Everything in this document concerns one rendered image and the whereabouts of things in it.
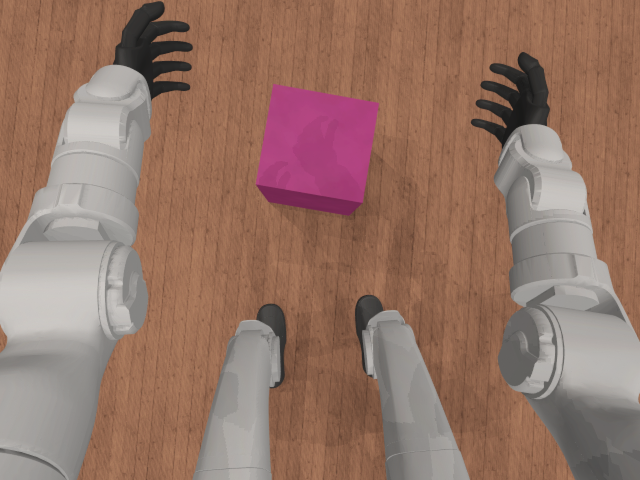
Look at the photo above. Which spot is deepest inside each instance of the robot right forearm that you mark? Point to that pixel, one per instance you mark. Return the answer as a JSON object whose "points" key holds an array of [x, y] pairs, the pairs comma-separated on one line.
{"points": [[554, 256]]}

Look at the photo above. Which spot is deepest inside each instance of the robot right upper arm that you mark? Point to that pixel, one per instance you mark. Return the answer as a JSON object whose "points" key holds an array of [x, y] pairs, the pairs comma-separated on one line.
{"points": [[580, 372]]}

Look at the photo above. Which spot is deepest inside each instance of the robot left forearm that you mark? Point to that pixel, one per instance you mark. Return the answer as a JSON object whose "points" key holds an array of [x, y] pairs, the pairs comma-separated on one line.
{"points": [[96, 166]]}

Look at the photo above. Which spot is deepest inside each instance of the right robot thigh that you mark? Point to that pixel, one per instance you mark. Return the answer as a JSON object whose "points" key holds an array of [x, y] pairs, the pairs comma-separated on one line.
{"points": [[419, 443]]}

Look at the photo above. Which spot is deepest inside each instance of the right robot shin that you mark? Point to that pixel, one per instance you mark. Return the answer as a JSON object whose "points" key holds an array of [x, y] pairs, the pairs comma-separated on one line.
{"points": [[386, 316]]}

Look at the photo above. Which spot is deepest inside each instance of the robot left upper arm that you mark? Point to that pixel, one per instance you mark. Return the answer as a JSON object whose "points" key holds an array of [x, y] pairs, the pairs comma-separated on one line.
{"points": [[64, 305]]}

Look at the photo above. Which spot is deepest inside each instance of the robot left hand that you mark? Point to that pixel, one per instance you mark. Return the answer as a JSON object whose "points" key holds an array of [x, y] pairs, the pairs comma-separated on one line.
{"points": [[137, 49]]}

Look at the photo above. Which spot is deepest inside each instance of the robot right hand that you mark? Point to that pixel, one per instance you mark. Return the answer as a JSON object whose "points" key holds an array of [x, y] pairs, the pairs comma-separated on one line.
{"points": [[529, 104]]}

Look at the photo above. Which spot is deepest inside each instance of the carton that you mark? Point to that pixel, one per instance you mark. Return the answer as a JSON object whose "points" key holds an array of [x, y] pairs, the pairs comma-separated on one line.
{"points": [[316, 150]]}

